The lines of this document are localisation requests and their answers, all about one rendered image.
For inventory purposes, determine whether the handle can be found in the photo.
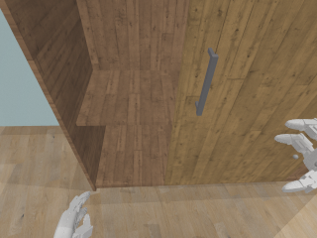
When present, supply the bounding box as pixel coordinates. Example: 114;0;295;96
195;48;219;116

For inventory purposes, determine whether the left robot hand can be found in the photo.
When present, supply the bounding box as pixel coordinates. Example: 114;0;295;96
53;190;93;238

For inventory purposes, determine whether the wardrobe door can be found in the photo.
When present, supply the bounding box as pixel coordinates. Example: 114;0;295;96
164;0;317;185
291;164;309;176

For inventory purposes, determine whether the right robot hand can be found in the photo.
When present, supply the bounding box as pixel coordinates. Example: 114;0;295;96
274;118;317;193

